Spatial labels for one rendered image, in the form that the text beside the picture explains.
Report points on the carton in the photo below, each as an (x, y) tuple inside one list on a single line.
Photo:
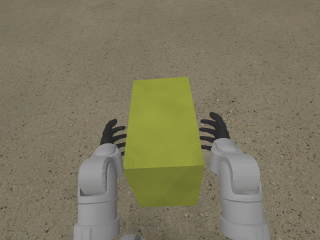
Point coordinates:
[(163, 159)]

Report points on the left robot hand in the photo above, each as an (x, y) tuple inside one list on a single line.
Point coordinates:
[(107, 135)]

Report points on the left robot forearm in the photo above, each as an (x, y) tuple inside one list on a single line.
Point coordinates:
[(96, 195)]

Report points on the right robot hand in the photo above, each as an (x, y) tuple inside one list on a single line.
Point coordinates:
[(220, 132)]

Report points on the right robot forearm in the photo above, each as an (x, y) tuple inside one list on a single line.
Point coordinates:
[(239, 175)]

